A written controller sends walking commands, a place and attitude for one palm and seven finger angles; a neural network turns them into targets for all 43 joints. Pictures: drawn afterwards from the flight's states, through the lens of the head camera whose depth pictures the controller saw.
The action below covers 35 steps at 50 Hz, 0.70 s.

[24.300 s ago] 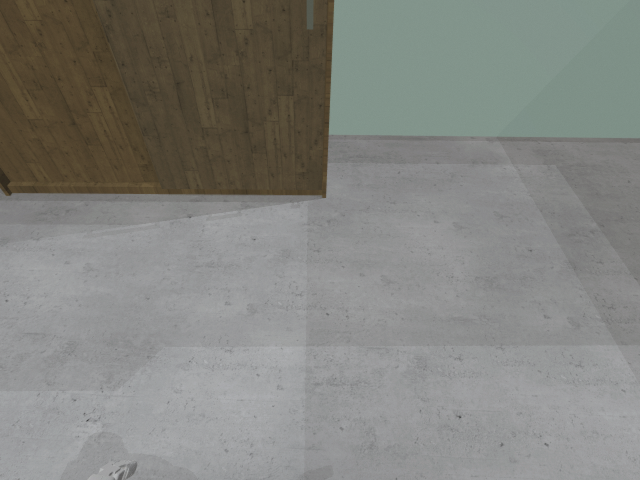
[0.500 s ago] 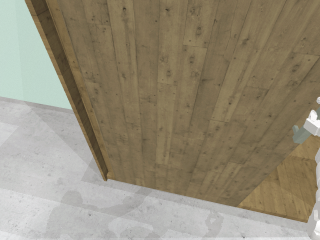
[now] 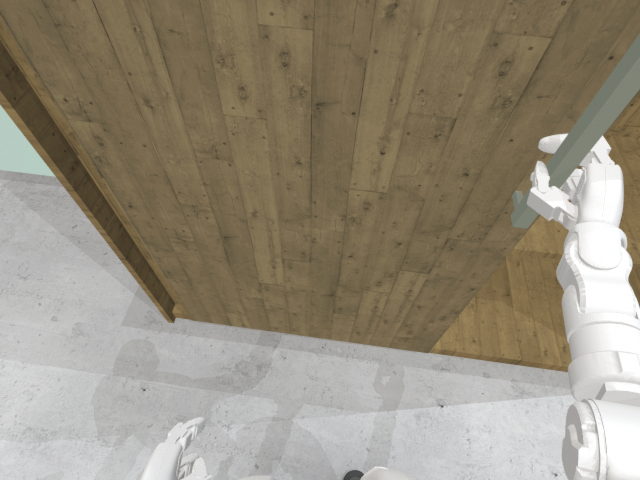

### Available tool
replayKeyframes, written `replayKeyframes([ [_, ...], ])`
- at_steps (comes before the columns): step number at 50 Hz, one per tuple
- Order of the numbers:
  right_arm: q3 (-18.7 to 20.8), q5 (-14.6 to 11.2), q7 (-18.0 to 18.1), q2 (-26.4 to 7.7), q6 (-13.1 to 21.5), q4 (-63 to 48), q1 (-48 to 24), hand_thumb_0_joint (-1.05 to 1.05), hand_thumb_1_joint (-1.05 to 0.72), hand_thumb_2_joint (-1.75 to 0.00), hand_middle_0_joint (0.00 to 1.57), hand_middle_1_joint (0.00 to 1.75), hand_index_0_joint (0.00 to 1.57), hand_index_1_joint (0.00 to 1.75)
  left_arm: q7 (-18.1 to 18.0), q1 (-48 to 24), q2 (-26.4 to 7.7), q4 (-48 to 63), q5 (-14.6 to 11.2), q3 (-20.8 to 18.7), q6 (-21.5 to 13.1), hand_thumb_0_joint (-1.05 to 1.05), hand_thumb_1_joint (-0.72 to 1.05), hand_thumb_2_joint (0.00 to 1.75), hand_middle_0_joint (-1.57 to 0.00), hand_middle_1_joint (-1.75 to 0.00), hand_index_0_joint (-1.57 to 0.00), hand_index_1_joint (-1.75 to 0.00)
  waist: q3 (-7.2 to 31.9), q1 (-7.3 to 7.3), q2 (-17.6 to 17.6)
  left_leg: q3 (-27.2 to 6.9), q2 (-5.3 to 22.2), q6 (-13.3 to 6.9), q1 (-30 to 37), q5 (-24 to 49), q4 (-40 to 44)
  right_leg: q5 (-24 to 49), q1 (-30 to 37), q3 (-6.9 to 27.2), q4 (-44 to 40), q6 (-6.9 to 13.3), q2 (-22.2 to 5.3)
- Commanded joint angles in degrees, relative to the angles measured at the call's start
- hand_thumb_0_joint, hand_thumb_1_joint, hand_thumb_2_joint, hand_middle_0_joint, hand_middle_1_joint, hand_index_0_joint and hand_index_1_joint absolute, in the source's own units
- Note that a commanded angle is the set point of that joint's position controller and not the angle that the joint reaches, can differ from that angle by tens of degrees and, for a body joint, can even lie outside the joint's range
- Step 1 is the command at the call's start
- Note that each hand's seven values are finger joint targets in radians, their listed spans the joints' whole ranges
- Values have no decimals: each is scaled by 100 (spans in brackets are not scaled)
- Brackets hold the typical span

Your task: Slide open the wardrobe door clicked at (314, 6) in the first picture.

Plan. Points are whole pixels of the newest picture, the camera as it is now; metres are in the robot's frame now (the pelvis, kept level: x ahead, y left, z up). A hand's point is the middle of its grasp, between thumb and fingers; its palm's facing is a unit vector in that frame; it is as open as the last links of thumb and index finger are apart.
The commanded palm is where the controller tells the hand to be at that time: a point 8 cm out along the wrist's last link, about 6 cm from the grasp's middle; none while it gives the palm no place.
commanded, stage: stop walking and hold the door there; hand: right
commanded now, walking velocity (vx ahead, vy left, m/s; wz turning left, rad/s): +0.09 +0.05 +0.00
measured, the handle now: (582, 120) +0.48 -0.27 +0.18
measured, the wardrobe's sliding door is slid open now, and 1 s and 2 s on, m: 0.65 0.65 0.65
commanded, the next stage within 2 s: loosen the grip on the handle in 0.56 s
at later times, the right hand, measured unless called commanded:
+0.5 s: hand (538, 192) +0.43 -0.24 +0.12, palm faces +0.30 +0.93 -0.21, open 5.7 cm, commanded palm +0.40 -0.27 +0.10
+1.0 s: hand (545, 185) +0.43 -0.25 +0.13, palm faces +0.29 +0.94 -0.18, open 11.2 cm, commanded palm +0.40 -0.29 +0.13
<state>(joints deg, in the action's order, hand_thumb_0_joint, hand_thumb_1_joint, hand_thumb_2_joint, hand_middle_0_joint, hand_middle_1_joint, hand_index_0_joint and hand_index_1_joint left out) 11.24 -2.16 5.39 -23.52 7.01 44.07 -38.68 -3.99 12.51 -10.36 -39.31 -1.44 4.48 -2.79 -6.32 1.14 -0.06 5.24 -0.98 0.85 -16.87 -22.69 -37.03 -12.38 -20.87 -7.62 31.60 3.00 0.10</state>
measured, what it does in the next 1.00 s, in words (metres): steps on the spot: left foot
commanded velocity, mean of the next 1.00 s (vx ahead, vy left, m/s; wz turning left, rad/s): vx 0.01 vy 0.00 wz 0.00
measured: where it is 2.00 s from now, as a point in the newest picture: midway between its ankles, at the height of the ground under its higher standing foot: outside the picture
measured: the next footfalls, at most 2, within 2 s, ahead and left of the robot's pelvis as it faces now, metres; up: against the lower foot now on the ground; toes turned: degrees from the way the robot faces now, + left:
left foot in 0.02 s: +0.02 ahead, +0.07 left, +0.00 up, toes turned +6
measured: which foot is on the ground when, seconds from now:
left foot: up 0.00-0.00, down 0.02-1.00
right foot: down 0.00-1.00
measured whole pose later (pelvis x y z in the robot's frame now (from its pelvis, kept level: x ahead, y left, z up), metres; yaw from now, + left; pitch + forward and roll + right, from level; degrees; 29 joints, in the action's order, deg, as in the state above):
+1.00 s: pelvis -0.02 +0.00 +0.00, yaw +1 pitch +5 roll +0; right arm 18.1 1.1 1.7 -26.7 4.5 55.8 -44.4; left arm -2.5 17.9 -17.3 -39.8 -2.1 0.5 -4.3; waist 1.3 -3.8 1.2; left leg 6.4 -1.9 -3.8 -20.6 -16.9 -32.4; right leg -9.8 -26.1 -7.7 31.0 3.4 -1.3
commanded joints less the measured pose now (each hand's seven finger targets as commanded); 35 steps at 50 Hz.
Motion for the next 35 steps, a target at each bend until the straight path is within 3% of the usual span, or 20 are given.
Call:
replayKeyframes([
  [1,63,90,-143,-1076,407,-1231,-2115,0,-90,-90,45,140,45,140,-98,154,-1291,542,-26,-478,-168,0,90,90,-20,-30,-20,-30,2742,-274,-337,-804,580,-227,1163,1834,1384,2542,1548,1495,-90,173,-1526],
  [2,117,84,-124,-1159,379,-1202,-2154,0,-90,-90,45,140,45,140,-126,175,-1305,571,-58,-496,-171,0,90,90,-20,-30,-20,-30,2803,-336,111,-1039,902,-326,1384,2591,1231,2108,1290,1175,10,-1,-1302],
  [4,25,8,-103,-997,299,-1131,-2237,0,-90,-90,45,140,45,140,-159,132,-1245,610,-136,-494,-180,0,90,90,-20,-30,-20,-30,2809,-267,903,-1237,1264,-468,1814,3729,1077,1032,813,787,302,-208,-833],
  [5,-122,-40,-111,-841,253,-984,-2189,0,-90,-90,45,140,45,140,-182,62,-1228,603,-161,-461,-184,0,90,90,-20,-30,-20,-30,2671,-280,977,-1267,1358,-510,1993,4191,1040,430,546,772,324,-240,-726],
  [7,184,-12,-71,-1100,253,-551,-2029,0,-90,-90,45,140,45,140,-225,124,-1249,539,-137,-439,-181,0,90,90,-20,-30,-20,-30,2427,-189,728,-1227,1449,-453,2003,4254,999,-214,303,756,92,-237,-642],
  [9,-28,-11,-89,-913,256,-498,-2114,0,-90,-90,45,140,45,140,-258,142,-1270,474,-130,-442,-169,0,90,90,-20,-30,-20,-30,2240,-208,222,-1046,1301,-350,1541,3554,939,537,704,816,-287,-194,-724],
  [10,-140,-32,-107,-831,266,-645,-2213,0,-90,-90,45,140,45,140,-274,145,-1338,449,-118,-461,-165,0,90,90,-20,-30,-20,-30,2281,-239,-206,-845,1081,-214,1265,3014,818,1485,1142,977,-505,-98,-927],
  [11,-193,-44,-101,-679,294,-644,-2199,0,-90,-90,45,140,45,140,-269,166,-1346,456,-92,-464,-166,0,90,90,-20,-30,-20,-30,2279,-239,-605,-710,796,-101,886,2188,719,2083,1410,1393,-570,89,-1256],
  [12,-201,-40,-92,-661,325,-682,-2236,0,-90,-90,45,140,45,140,-256,169,-1396,444,-66,-470,-167,0,90,90,-20,-30,-20,-30,2305,-239,-946,-637,551,-59,593,1333,611,2236,1549,1833,-682,236,-1542],
  [13,-282,-58,-99,-553,340,-658,-2235,0,-90,-90,45,140,45,140,-248,158,-1381,413,-29,-466,-181,0,90,90,-20,-30,-20,-30,2186,-239,-1067,-611,418,-70,366,479,481,1998,1610,2205,-961,340,-1774],
  [15,-457,-83,-109,-407,368,-864,-2333,0,-90,-90,45,140,45,140,-256,209,-1362,402,-2,-481,-223,0,90,90,-20,-30,-20,-30,1972,-244,-935,-594,323,-93,167,-157,518,1883,1730,2364,-1148,450,-1860],
  [20,-408,-67,-103,-523,321,-901,-2217,0,-90,-90,45,140,45,140,-252,286,-1508,422,-18,-542,-238,0,90,90,-20,-30,-20,-30,2312,-269,-773,-526,401,-119,586,798,1181,2574,1845,1626,-654,174,-1575],
  [24,-106,-57,-59,-886,276,-684,-2052,0,-90,-90,45,140,45,140,-284,288,-1504,474,-70,-554,-177,0,90,90,-20,-30,-20,-30,2469,-260,-280,-900,866,-225,1120,1902,1256,1608,1207,1218,-504,-94,-1302],
  [26,-150,-84,-56,-856,251,-532,-2006,0,-90,-90,45,140,45,140,-299,321,-1465,464,-97,-521,-139,0,90,90,-20,-30,-20,-30,2445,-278,-118,-1042,1066,-266,1212,2453,1270,1540,1107,1106,-421,-148,-1200],
  [28,-295,-97,-79,-658,252,-507,-1993,0,-90,-90,45,140,45,140,-312,294,-1414,479,-98,-498,-123,0,90,90,-20,-30,-20,-30,2447,-286,-86,-995,1068,-232,1119,2518,1235,1563,1194,1062,-421,-145,-1179],
  [32,104,-38,-38,-1145,263,-219,-1842,0,-90,-90,45,140,45,140,-333,325,-1466,426,-87,-499,-41,0,90,90,-20,-30,-20,-30,2392,-237,-47,-933,1002,-165,1087,2630,1185,1782,1135,1125,-413,-79,-1234],
  [33,2576,595,-51,-4499,397,-1304,-5281,0,-90,-90,45,140,45,140,-41,519,-1524,683,-58,-1025,-247,0,90,90,-20,-30,-20,-30,1758,-98,314,-1261,715,159,333,3127,1558,1550,1153,568,-110,66,-726],
  [34,969,781,-427,-2125,-197,543,-4491,0,-78,-84,45,140,45,140,44,215,-1559,415,222,-794,-547,0,90,90,-20,-30,-20,-30,3474,-674,693,-449,77,-302,521,4836,543,3122,1335,540,-502,160,-113],
  [35,1195,373,-522,-2085,-239,-167,-3826,0,-66,-78,45,140,45,140,64,675,-1621,374,44,-936,-635,0,90,90,-20,-30,-20,-30,3729,-346,80,-239,86,-295,392,4135,551,3921,2052,642,-247,7,-213],
])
